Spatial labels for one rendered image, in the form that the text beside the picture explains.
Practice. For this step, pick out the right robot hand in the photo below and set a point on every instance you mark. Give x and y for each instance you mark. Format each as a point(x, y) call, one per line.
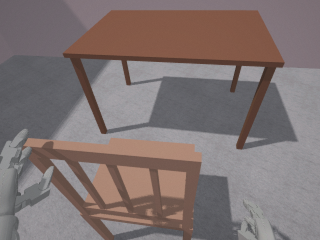
point(260, 226)

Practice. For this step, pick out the left robot hand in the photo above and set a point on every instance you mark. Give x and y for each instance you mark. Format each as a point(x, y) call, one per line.
point(12, 159)

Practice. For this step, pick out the table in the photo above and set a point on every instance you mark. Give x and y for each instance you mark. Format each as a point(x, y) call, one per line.
point(213, 37)

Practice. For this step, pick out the chair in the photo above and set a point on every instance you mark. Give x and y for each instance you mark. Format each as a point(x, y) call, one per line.
point(142, 182)

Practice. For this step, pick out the robot left forearm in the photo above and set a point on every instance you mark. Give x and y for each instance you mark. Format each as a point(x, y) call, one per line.
point(8, 227)

